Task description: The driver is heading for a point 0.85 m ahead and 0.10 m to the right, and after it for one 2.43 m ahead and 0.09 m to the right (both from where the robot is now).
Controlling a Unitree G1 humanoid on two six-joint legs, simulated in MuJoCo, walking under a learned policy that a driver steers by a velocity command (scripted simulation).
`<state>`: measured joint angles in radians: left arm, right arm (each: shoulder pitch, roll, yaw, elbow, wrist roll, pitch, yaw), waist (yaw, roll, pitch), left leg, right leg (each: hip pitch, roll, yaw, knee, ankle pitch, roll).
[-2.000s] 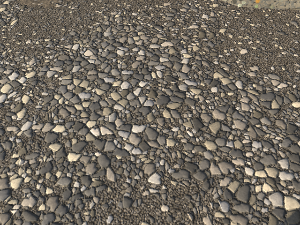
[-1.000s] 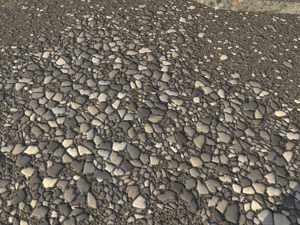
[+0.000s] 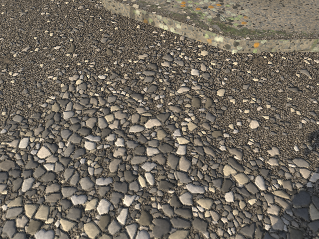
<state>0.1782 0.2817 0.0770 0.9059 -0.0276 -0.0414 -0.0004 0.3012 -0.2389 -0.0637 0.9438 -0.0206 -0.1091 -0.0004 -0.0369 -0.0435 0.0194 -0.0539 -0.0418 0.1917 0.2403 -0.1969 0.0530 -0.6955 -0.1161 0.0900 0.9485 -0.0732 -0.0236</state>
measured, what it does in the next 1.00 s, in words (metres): walks ahead: right foot, then left foot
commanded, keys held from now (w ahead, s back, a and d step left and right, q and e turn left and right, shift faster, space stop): w+e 0.26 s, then w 0.16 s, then w+q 0.50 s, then w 0.08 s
